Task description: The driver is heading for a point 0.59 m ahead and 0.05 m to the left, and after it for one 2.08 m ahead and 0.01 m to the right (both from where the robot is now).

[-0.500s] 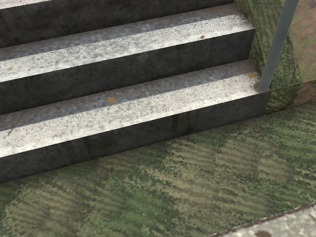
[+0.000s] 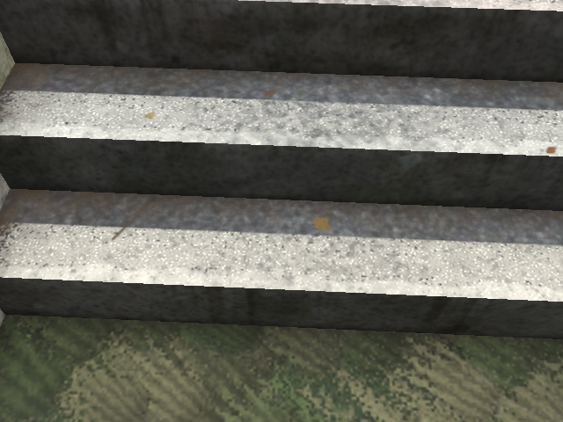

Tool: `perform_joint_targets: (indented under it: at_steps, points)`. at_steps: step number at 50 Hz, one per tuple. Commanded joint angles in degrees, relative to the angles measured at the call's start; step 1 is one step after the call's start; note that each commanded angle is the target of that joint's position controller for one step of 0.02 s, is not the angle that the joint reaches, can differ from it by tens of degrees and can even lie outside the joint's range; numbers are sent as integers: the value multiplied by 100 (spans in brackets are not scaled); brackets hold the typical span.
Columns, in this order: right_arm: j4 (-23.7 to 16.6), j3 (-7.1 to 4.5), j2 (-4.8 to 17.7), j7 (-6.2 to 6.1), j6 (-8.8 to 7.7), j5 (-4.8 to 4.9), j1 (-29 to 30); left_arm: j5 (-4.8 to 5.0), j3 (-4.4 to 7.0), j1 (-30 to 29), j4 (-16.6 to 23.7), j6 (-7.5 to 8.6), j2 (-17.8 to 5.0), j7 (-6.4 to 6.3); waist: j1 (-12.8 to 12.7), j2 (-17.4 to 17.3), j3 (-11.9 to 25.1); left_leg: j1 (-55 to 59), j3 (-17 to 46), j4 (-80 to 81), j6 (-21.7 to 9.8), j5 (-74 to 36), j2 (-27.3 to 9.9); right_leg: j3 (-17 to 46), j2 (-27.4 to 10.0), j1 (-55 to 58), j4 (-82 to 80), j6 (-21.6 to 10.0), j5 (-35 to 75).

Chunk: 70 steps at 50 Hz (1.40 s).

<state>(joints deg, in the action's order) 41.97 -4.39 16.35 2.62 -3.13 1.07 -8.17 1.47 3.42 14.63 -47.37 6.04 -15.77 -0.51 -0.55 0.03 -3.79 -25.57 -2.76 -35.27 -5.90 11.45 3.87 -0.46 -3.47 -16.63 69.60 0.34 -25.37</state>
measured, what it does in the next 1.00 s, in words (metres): walks ahead, turning left: right foot, then left foot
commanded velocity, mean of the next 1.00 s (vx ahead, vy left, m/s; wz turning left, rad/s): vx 0.50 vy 0.00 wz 0.31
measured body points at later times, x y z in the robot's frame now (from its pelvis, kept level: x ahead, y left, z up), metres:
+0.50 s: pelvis +0.28 -0.03 +0.01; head +0.30 -0.03 +0.46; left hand +0.38 +0.27 -0.07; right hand +0.46 -0.27 -0.10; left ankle +0.14 +0.06 -0.64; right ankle +0.37 -0.11 -0.72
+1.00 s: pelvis +0.43 +0.06 +0.02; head +0.43 +0.08 +0.47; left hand +0.46 +0.34 -0.11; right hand +0.62 -0.15 -0.08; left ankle +0.41 +0.16 -0.72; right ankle +0.43 -0.08 -0.57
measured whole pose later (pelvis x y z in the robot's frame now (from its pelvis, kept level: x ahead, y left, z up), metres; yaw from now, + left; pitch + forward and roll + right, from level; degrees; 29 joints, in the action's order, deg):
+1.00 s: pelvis +0.43 +0.06 +0.02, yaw +16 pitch +3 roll +0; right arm 42.2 -2.1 13.0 0.0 -2.9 -1.5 -13.8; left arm 1.2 1.8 15.4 -45.9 2.6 -14.7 -0.5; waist 0.4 2.5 2.6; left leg -15.1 -4.1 -24.8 -2.6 12.5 0.8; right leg 1.5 -2.2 -38.0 84.2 2.9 -25.3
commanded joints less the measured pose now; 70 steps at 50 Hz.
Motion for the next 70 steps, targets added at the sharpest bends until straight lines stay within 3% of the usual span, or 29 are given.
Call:
perform_joint_targets:
  at_steps: [1, 5, 10, 15, 18, 19, 20, 21, 22, 24, 28, 33, 38, 41, 42, 43, 44, 45, 49, 53, 58, 62, 63, 64, 66, 67, 68, 69, 70]
  points:
    - [-289, -168, 626, -55, -131, 10, -461, -136, 153, -324, 647, 280, -764, -32, 127, 57, 848, 2460, 2687, 2011, -1167, -859, -1598, 575, -354, -2403, 30, -101, 665]
    - [-365, -177, 751, -167, -169, -17, -432, -269, 144, -310, 757, 48, -571, -27, -101, -70, 647, 1449, 1985, 2299, -1157, -2126, -1285, 418, -365, -1872, -883, 194, 1127]
    - [-304, -206, 894, -314, -119, 27, -755, -233, 22, -1396, 1095, 67, -318, -19, 272, -408, 467, 1100, 1465, 2136, -698, -1790, -765, 236, 118, -1485, -3158, 348, 2729]
    - [-246, -219, 863, -363, -57, 36, -1042, -147, 59, -1892, 1287, 152, -584, 76, 430, -604, 524, 1684, 2167, 1516, -495, -1336, -1048, 413, 376, -1172, -4200, 212, 2745]
    - [-392, -199, 758, -393, -17, 11, -767, -159, 170, -1111, 1115, 240, -814, 44, -29, -803, 791, 1874, 2485, 739, -286, -1800, -982, 326, 381, -207, -4628, -103, 2334]
    - [-484, -101, 504, -370, -36, -20, -661, -251, 244, -496, 1021, 280, -999, 3, -353, -669, 1305, 1559, 2302, -146, -110, -1888, -677, 541, 16, 922, -4635, -371, 2495]
    - [-615, 29, 174, -359, -56, -147, -748, -322, 295, 386, 985, 249, -1304, -50, -588, 80, 2180, 691, 1762, -1712, 125, -277, -234, 1594, -1036, 2519, -4435, -709, 2678]
    - [-780, 95, 50, -335, -106, 65, -1552, -384, 383, 662, 728, 190, -1565, 19, -113, 2161, 2485, -1429, 1362, -3164, 370, 2438, 276, 4122, -2126, 3863, -4954, -1645, 1691]
    - [-564, -18, 744, -351, -78, 145, -1420, -281, 283, 430, 892, 173, -995, 33, -256, 1242, 1961, -1941, 1477, -3833, 446, 2050, -250, 4040, -2040, 3394, -5152, -1475, 388]
    - [-704, -55, 857, -369, 5, -50, -534, -289, 137, -41, 991, 101, -609, -6, -286, 293, 1030, -1733, 1108, -3827, 518, 1095, -591, 2519, -1503, 1972, -5402, -1099, 1066]
    - [-799, 100, 207, -339, 33, -65, -498, -292, 67, -134, 736, 177, -517, 21, 57, 443, 684, -990, 907, -3013, 568, 754, -718, 1118, -1010, 716, -5739, -1207, 3207]
    - [-901, 250, 19, -310, -12, -163, 35, -198, 137, -255, 608, 130, -787, 8, 25, 413, 769, -298, 536, -1253, 719, -157, -726, 276, -857, 407, -5859, -1181, 3750]
    - [-1118, 234, 175, -266, -76, -62, 696, -56, 116, 29, 505, -14, -875, 36, -157, 703, 711, 106, 349, 94, 573, -105, -518, 644, -982, 940, -5489, -1023, 3780]
    - [-851, 86, 403, -335, -70, -164, -56, 9, 18, 2, 487, -102, -708, -4, 308, 652, 1066, 1741, 128, 1318, 327, -482, -264, 557, -619, 662, -4411, -725, 4223]
    - [-743, -6, 656, -386, -57, -280, -819, -65, -104, -181, 602, -71, -440, 4, 729, 326, 1531, 3171, 829, 1310, 152, -1658, -968, 379, -284, -231, -3134, -400, 3603]
    - [-624, -83, 1128, -415, 7, -431, -1219, -177, -292, 92, 756, 14, 170, 3, 560, -1289, 1729, 4471, 2513, 1202, -496, -3778, -2407, -87, 377, -2225, -1382, 22, 92]
    - [-375, -125, 976, -370, 7, -389, -1796, -6, -176, 603, 485, -18, -249, -4, 650, -1271, 2021, 4037, 3049, 1350, -1274, -2674, -2897, 352, 240, -2673, 71, 117, -1171]
    - [-335, -66, 698, -306, -13, -261, -1667, 78, -66, 588, 412, -102, -579, 18, 599, -772, 1468, 3617, 2785, 1498, -1243, -1158, -2630, 518, 50, -3145, 899, 121, -961]
    - [-142, 103, 151, -254, -23, -262, -668, -40, -94, 126, 475, -349, -111, -7, 98, -776, 317, 1598, 1557, 2385, -737, 53, -1960, 396, -72, -3394, 2197, 333, 283]
    - [599, 124, 85, -327, -34, -221, -1324, 100, -237, -258, 849, -476, 441, -193, 131, -532, 64, 2134, 1312, 2379, -732, 130, -2446, 525, 120, -5452, 5557, 178, -243]
    - [1131, 281, -98, -504, 115, -266, -2014, 44, -608, -1209, 1715, -490, 996, -45, 161, -295, -208, 2802, 763, 2343, -232, 407, -2636, 718, 117, -7477, 6853, -107, -55]
    - [1043, 374, 92, -633, 111, -241, -1586, -128, -772, -2192, 2600, -425, 821, 118, 1, -289, -202, 844, -463, 2983, -43, -174, -1740, -218, -166, -5610, 3913, 47, 1080]
    - [1009, 258, 587, -702, 129, -111, -1516, -158, -927, -2331, 2822, -395, 981, 186, -83, -482, 91, 276, -568, 3804, -203, -887, -1886, -523, -324, -4078, 2472, -108, 623]
    - [1059, 234, 753, -713, 233, -87, -1602, -131, -936, -2191, 2716, -401, 1025, 196, -167, -638, 558, 488, -781, 3745, -305, -2628, -1876, -916, -46, -2787, 1917, -297, 323]
    - [993, 112, 1335, -715, 250, 50, -1801, -120, -604, -1490, 2395, -387, 495, 207, -497, -1153, 1628, 2342, -962, 2039, -382, -9681, -2087, -1521, 872, -1788, 1233, -660, -773]
    - [862, 106, 1427, -696, 278, -59, -1463, -172, -397, -574, 2162, -377, -2, 235, -992, -1646, 2144, 3083, -941, 706, -354, -11587, -2239, -1258, 1072, -1276, 408, -971, -711]
    - [561, 54, 1482, -703, 199, -66, -1226, -201, -145, 145, 1956, -372, -650, 263, -1308, -1668, 2607, 2718, -617, -843, -210, -11148, -2109, 122, 1012, -190, -899, -1257, -333]
    - [39, 181, 713, -531, 10, -190, -940, -319, 122, 761, 1548, -433, -1633, 205, -1045, 1292, 2829, 14, -168, -3240, 288, -4430, -833, 3972, -401, 1453, -3327, -2121, 142]
    - [138, 155, 576, -236, -248, -259, -672, -577, 162, 931, 1415, -536, -1669, -50, -982, 1467, 3396, -1110, 1233, -5710, 403, -300, 32, 6594, -1198, 1924, -5210, -2288, -115]
Velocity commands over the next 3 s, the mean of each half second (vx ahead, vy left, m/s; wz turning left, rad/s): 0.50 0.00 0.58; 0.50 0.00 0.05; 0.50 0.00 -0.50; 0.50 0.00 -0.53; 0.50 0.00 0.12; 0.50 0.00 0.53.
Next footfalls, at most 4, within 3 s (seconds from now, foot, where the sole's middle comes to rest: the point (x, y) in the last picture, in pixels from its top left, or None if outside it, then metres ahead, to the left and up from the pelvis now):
0.38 right None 0.41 -0.10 -0.76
0.84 left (218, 414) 0.45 0.17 -0.76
1.36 right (315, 255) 0.75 -0.04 -0.57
1.86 left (253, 104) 1.04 0.11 -0.38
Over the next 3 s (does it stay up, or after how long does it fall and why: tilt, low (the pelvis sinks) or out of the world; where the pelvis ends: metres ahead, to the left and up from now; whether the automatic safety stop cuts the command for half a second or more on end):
stays up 1.42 -0.11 0.69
